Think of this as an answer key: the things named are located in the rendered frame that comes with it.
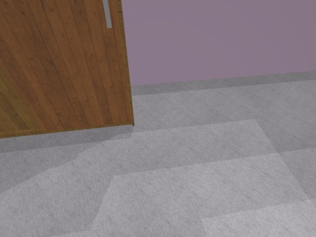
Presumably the wardrobe door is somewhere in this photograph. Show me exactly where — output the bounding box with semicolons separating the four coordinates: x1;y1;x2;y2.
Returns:
0;0;131;131
0;66;41;132

